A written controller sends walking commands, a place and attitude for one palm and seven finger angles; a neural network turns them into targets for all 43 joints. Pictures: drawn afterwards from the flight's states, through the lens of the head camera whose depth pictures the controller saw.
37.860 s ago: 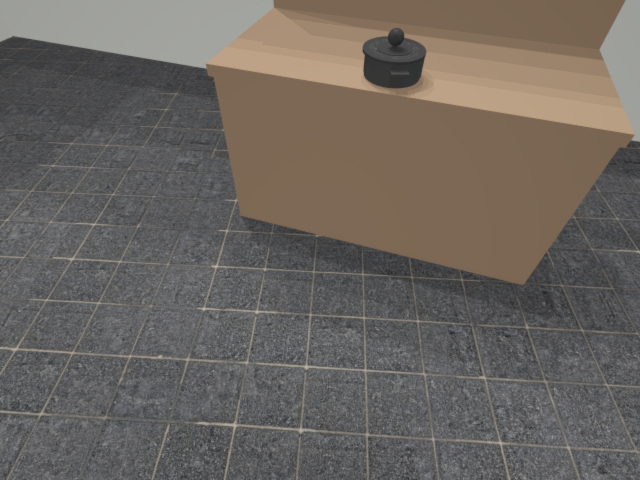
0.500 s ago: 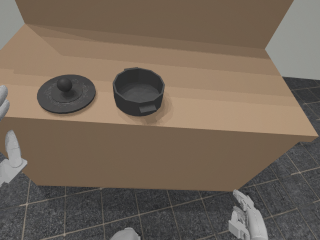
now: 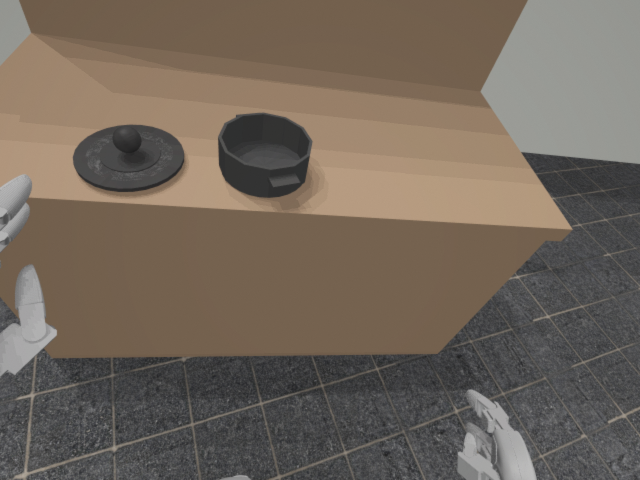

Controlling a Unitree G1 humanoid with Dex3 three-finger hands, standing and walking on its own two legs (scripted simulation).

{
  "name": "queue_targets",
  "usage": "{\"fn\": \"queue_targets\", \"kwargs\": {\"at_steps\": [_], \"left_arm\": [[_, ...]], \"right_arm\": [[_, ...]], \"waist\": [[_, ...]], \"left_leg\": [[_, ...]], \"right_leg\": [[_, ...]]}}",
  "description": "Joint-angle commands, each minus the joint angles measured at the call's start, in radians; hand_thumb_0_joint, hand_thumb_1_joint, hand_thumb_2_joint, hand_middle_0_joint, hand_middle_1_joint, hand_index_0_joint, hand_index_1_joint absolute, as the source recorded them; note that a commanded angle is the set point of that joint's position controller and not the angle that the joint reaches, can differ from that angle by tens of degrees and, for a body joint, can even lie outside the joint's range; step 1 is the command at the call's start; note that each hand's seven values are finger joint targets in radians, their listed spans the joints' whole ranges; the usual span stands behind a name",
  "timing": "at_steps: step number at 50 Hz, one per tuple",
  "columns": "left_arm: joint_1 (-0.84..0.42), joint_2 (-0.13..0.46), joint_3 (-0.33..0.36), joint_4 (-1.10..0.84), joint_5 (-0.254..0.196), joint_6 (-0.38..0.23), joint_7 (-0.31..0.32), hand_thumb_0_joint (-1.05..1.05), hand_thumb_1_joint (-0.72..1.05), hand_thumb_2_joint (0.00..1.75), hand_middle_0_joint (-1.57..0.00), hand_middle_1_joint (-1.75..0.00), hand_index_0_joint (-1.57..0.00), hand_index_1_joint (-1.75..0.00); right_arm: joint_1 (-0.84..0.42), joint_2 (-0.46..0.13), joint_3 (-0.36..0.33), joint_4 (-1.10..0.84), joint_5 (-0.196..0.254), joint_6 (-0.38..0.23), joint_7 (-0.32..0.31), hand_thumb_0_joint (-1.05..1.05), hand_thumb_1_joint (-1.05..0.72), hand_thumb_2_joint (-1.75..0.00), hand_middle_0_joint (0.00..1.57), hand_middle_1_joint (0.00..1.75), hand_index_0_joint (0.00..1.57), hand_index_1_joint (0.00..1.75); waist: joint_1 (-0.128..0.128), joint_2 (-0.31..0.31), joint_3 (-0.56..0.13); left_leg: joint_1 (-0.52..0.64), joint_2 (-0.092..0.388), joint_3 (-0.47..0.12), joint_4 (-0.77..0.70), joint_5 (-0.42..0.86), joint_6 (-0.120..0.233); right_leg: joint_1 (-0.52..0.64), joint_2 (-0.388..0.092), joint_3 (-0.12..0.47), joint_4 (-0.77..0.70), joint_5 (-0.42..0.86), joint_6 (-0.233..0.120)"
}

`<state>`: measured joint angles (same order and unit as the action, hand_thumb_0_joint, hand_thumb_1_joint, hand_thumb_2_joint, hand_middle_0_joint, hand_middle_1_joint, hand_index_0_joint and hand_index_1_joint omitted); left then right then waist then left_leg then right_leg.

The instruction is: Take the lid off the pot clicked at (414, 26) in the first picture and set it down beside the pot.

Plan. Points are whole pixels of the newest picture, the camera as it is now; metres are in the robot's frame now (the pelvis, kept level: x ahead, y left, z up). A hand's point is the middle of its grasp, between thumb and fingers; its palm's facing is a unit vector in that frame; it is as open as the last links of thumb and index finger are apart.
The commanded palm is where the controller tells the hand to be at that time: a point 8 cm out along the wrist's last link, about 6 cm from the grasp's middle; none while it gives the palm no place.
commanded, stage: stop stepping back and stand still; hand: left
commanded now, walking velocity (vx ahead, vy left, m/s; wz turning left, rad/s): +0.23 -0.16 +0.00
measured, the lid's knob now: (127, 139) +0.65 +0.36 +0.00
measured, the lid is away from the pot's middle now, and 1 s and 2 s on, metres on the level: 0.25 0.25 0.25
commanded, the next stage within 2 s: let the arm hang, fingers relaxed in 1.72 s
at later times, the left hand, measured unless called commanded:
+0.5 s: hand out of the picture +0.12 +0.29 +0.16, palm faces +0.36 -0.88 -0.30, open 7.4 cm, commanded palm +0.06 +0.33 +0.19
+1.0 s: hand out of the picture +0.07 +0.17 -0.16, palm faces -0.05 -1.00 -0.06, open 7.2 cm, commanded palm none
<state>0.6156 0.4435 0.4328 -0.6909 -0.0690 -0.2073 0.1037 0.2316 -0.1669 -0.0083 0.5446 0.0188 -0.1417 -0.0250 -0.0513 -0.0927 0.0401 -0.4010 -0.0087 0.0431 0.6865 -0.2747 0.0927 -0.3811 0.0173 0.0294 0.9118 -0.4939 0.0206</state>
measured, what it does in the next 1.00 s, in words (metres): steps on the spot: right foot, then left foot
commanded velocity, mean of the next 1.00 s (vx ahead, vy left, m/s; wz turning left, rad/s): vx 0.12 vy -0.09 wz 0.00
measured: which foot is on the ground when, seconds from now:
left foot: down 0.00-0.22, up 0.24-0.46, down 0.48-1.00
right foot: up 0.00-0.22, down 0.24-0.48, up 0.50-1.00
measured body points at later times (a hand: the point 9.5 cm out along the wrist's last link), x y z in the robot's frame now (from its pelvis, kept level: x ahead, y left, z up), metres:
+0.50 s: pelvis -0.07 +0.05 -0.01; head -0.07 +0.11 +0.43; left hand +0.10 +0.33 +0.18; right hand +0.10 -0.20 -0.05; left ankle -0.10 +0.15 -0.73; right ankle -0.10 -0.09 -0.72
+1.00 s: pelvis -0.01 +0.02 +0.01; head +0.04 +0.06 +0.45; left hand +0.07 +0.23 -0.15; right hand -0.11 -0.23 -0.10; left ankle -0.10 +0.15 -0.72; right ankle +0.04 -0.14 -0.71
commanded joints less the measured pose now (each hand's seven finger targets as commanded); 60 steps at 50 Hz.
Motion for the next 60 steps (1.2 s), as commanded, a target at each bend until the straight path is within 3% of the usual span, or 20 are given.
{"fn": "queue_targets", "kwargs": {"at_steps": [1, 7, 9, 12, 15, 19, 22, 24, 26, 27, 28, 29, 33, 38, 46, 48, 51, 56, 58, 60], "left_arm": [[0.074, 0.124, 0.082, -0.297, 0.013, -0.068, 0.034, 0.0, 0.9, 0.9, -0.2, -0.3, -0.2, -0.3], [0.088, 0.117, 0.077, -0.087, 0.004, -0.036, 0.024, 0.0, 0.9, 0.9, -0.2, -0.3, -0.2, -0.3], [0.043, 0.126, 0.066, -0.039, 0.009, -0.033, 0.013, 0.0, 0.9, 0.9, -0.2, -0.3, -0.2, -0.3], [-0.057, 0.133, 0.021, -0.061, 0.017, -0.033, -0.002, 0.0, 0.9, 0.9, -0.2, -0.3, -0.2, -0.3], [-0.162, 0.135, 0.001, -0.107, 0.01, -0.025, -0.018, 0.0, 0.9, 0.9, -0.2, -0.3, -0.2, -0.3], [-0.214, 0.153, 0.001, -0.194, 0.037, -0.042, 0.003, 0.0, 0.9, 0.9, -0.2, -0.3, -0.2, -0.3], [-0.197, 0.143, 0.015, -0.254, 0.036, -0.055, 0.034, 0.0, 0.9, 0.9, -0.2, -0.3, -0.2, -0.3], [-0.16, 0.141, 0.043, -0.337, 0.029, -0.095, 0.056, 0.0, 0.9, 0.9, -0.2, -0.3, -0.2, -0.3], [-0.076, 0.181, 0.097, -0.272, 0.034, -0.102, 0.047, 0.0, 0.9, 0.9, -0.2, -0.3, -0.2, -0.3], [-0.072, 0.181, 0.101, -0.311, 0.004, -0.096, 0.032, 0.0, 0.9, 0.9, -0.2, -0.3, -0.2, -0.3], [-0.345, -0.256, -0.317, 0.524, 0.14, 0.09, -0.04, 0.0, 0.9, 0.9, -0.2, -0.3, -0.2, -0.3], [-0.397, -0.155, -0.299, 0.584, 0.146, 0.198, -0.081, 0.0, 0.9, 0.9, -0.2, -0.3, -0.2, -0.3], [-0.468, -0.174, -0.348, 0.765, 0.124, 0.227, -0.121, 0.0, 0.9, 0.9, -0.2, -0.3, -0.2, -0.3], [-0.553, -0.132, -0.367, 1.006, 0.106, 0.264, -0.133, 0.0, 0.9, 0.9, -0.2, -0.3, -0.2, -0.3], [-0.515, -0.181, -0.416, 1.309, 0.084, 0.222, -0.139, 0.0, 0.9, 0.9, -0.2, -0.3, -0.2, -0.3], [-0.405, -0.172, -0.405, 1.403, 0.077, 0.203, -0.129, 0.0, 0.9, 0.9, -0.2, -0.3, -0.2, -0.3], [-0.202, -0.041, -0.352, 1.511, 0.086, 0.168, -0.093, 0.0, 0.9, 0.9, -0.2, -0.3, -0.2, -0.3], [-0.399, -0.144, -0.353, 1.556, 0.092, 0.188, -0.054, 0.0, 0.9, 0.9, -0.2, -0.3, -0.2, -0.3], [-0.439, -0.159, -0.361, 1.571, 0.082, 0.197, -0.063, 0.0, 0.9, 0.9, -0.2, -0.3, -0.2, -0.3], [-0.411, -0.235, -0.381, 1.562, 0.06, 0.214, -0.081, 0.0, 0.9, 0.9, -0.2, -0.3, -0.2, -0.3]], "right_arm": [[-0.058, -0.15, -0.06, -0.155, 0.01, -0.07, 0.016, 0.0, -0.9, -0.9, 0.2, 0.3, 0.2, 0.3], [-0.062, -0.133, -0.04, -0.17, 0.0, -0.026, -0.009, 0.0, -0.9, -0.9, 0.2, 0.3, 0.2, 0.3], [-0.067, -0.14, -0.039, -0.156, -0.003, -0.015, -0.026, 0.0, -0.9, -0.9, 0.2, 0.3, 0.2, 0.3], [-0.041, -0.141, -0.051, -0.135, 0.01, 0.01, -0.027, 0.0, -0.9, -0.9, 0.2, 0.3, 0.2, 0.3], [-0.072, -0.173, -0.069, -0.148, 0.028, 0.008, -0.017, 0.0, -0.9, -0.9, 0.2, 0.3, 0.2, 0.3], [-0.127, -0.127, -0.018, -0.139, 0.017, 0.013, -0.029, 0.0, -0.9, -0.9, 0.2, 0.3, 0.2, 0.3], [-0.083, -0.115, -0.011, -0.127, 0.025, -0.043, -0.04, 0.0, -0.9, -0.9, 0.2, 0.3, 0.2, 0.3], [-0.079, -0.133, -0.039, -0.151, 0.008, -0.073, -0.038, 0.0, -0.9, -0.9, 0.2, 0.3, 0.2, 0.3], [-0.023, -0.127, -0.053, -0.109, -0.01, -0.073, -0.014, 0.0, -0.9, -0.9, 0.2, 0.3, 0.2, 0.3], [-0.026, -0.14, -0.059, -0.11, -0.03, -0.08, -0.003, 0.0, -0.9, -0.9, 0.2, 0.3, 0.2, 0.3], [0.082, -0.259, -0.09, 0.065, -0.018, -0.042, 0.023, 0.0, -0.9, -0.9, 0.2, 0.3, 0.2, 0.3], [0.13, -0.241, -0.09, 0.041, -0.036, 0.064, 0.008, 0.0, -0.9, -0.9, 0.2, 0.3, 0.2, 0.3], [0.178, -0.229, -0.091, 0.028, -0.066, 0.089, 0.001, 0.0, -0.9, -0.9, 0.2, 0.3, 0.2, 0.3], [0.11, -0.22, -0.065, 0.109, -0.054, 0.082, -0.011, 0.0, -0.9, -0.9, 0.2, 0.3, 0.2, 0.3], [0.263, -0.205, -0.064, 0.289, -0.057, 0.093, -0.019, 0.0, -0.9, -0.9, 0.2, 0.3, 0.2, 0.3], [0.295, -0.174, -0.063, 0.318, -0.044, 0.104, -0.01, 0.0, -0.9, -0.9, 0.2, 0.3, 0.2, 0.3], [0.331, -0.069, -0.053, 0.317, -0.02, 0.106, -0.004, 0.0, -0.9, -0.9, 0.2, 0.3, 0.2, 0.3], [0.303, -0.075, -0.057, 0.347, -0.021, 0.115, -0.006, 0.0, -0.9, -0.9, 0.2, 0.3, 0.2, 0.3], [0.381, -0.057, -0.055, 0.406, -0.027, 0.121, 0.0, 0.0, -0.9, -0.9, 0.2, 0.3, 0.2, 0.3], [0.361, -0.161, -0.076, 0.399, -0.051, 0.116, -0.02, 0.0, -0.9, -0.9, 0.2, 0.3, 0.2, 0.3]], "waist": [[0.028, 0.324, -0.137], [0.04, 0.323, -0.107], [0.051, 0.188, -0.116], [0.033, -0.205, -0.125], [0.018, -0.184, -0.013], [0.036, 0.151, 0.095], [0.026, 0.214, -0.01], [0.044, 0.581, -0.09], [0.007, 0.307, -0.189], [-0.015, 0.353, -0.159], [-0.131, 0.384, 0.028], [-0.107, 0.202, -0.011], [-0.072, -0.032, -0.127], [-0.001, 0.139, 0.019], [-0.022, 0.304, -0.039], [0.013, 0.244, -0.081], [0.067, -0.027, -0.225], [-0.002, -0.146, -0.158], [-0.06, 0.037, -0.124], [-0.025, 0.433, -0.039]], "left_leg": [[0.055, 0.21, -0.291, -0.411, -0.176, 0.005], [-0.029, 0.156, -0.192, -0.488, -0.383, -0.116], [-0.058, 0.121, -0.15, -0.314, -0.361, -0.104], [-0.073, -0.056, 0.006, 0.498, -0.166, -0.053], [-0.174, 0.02, -0.121, 0.721, -0.084, -0.065], [-0.084, 0.1, -0.098, 0.437, -0.167, -0.041], [0.087, 0.07, -0.023, -0.22, -0.049, -0.031], [0.454, 0.227, -0.24, -0.354, 0.388, -0.014], [0.483, 0.237, -0.251, -0.184, 0.669, 0.05], [0.436, 0.299, -0.455, -0.234, 0.602, 0.045], [0.295, 0.306, -0.47, -0.151, 0.855, 0.059], [0.325, 0.315, -0.486, -0.161, 0.89, 0.063], [0.36, 0.303, -0.451, -0.214, 0.432, 0.104], [0.128, 0.27, -0.435, -0.439, -0.091, 0.109], [0.163, 0.191, -0.163, -0.302, 0.255, 0.036], [0.098, 0.138, -0.115, -0.212, 0.267, -0.007], [-0.148, -0.022, 0.028, 0.186, -0.316, -0.082], [-0.076, 0.089, -0.108, 0.178, -0.31, -0.053], [0.184, 0.078, -0.068, -0.188, 0.007, -0.048], [0.327, 0.343, -0.47, -0.365, 0.345, 0.1]], "right_leg": [[0.008, 0.005, -0.011, 0.046, 0.098, -0.008], [0.218, 0.085, -0.178, -0.305, 0.002, -0.05], [0.317, 0.056, -0.159, -0.478, 0.062, -0.077], [0.135, -0.274, 0.21, -0.709, 0.248, -0.194], [-0.031, -0.344, 0.277, -0.677, 0.113, -0.25], [-0.105, -0.333, 0.175, -0.593, 0.15, -0.237], [0.057, -0.197, 0.02, -0.281, 0.272, -0.168], [-0.228, 0.028, -0.116, 0.151, -0.037, -0.073], [-0.272, 0.053, -0.051, 0.241, -0.149, -0.061], [-0.33, 0.047, -0.035, 0.296, -0.135, -0.037], [-0.507, -0.021, 0.001, 0.429, -0.057, -0.025], [-0.527, -0.016, 0.005, 0.448, -0.086, -0.025], [-0.519, -0.018, 0.068, 0.515, 0.058, 0.024], [-0.517, -0.051, 0.148, 0.589, 0.306, 0.044], [0.015, 0.0, -0.092, -0.256, 0.211, 0.004], [0.231, 0.022, -0.094, -0.373, 0.333, -0.013], [0.514, -0.357, 0.42, -0.512, 0.509, -0.217], [0.314, -0.291, 0.212, -0.483, 0.714, -0.224], [0.128, -0.203, 0.083, -0.362, 0.541, -0.128], [-0.19, -0.017, -0.079, -0.087, -0.034, 0.0]]}}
